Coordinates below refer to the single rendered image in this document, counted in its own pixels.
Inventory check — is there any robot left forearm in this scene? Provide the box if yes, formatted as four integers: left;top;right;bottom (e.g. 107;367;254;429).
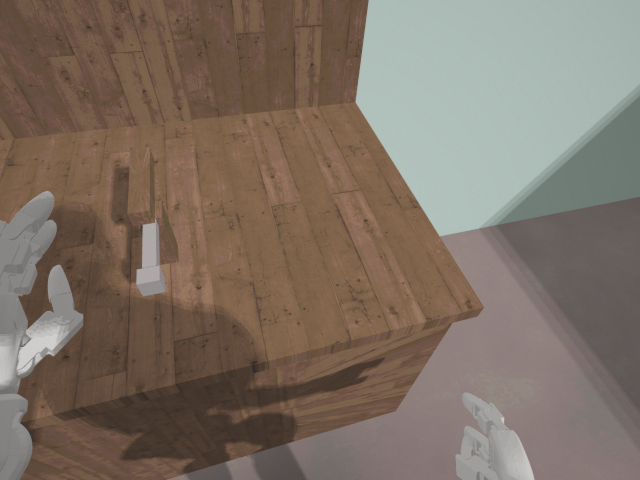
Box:
0;394;32;480

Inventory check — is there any counter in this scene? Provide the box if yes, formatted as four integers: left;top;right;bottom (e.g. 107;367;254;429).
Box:
0;0;484;480

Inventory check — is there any right robot hand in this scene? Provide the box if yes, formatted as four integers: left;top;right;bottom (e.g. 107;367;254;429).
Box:
455;392;534;480

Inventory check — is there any tap lever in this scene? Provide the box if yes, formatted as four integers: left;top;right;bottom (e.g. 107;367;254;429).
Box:
136;219;165;296

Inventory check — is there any left robot hand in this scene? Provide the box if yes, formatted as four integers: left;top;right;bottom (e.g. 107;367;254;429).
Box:
0;191;83;394

